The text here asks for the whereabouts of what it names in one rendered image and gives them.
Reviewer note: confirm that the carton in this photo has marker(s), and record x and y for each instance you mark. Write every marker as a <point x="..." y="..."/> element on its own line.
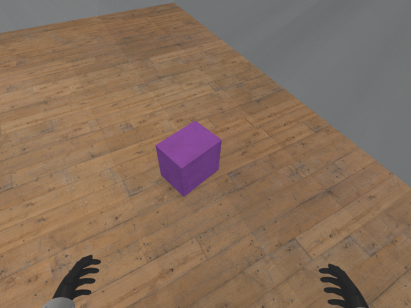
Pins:
<point x="189" y="157"/>

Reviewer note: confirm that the robot right hand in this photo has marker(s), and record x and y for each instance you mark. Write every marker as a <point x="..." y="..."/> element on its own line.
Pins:
<point x="349" y="292"/>

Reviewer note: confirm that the robot left hand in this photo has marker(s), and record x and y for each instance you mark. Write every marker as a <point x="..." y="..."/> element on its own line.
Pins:
<point x="71" y="281"/>

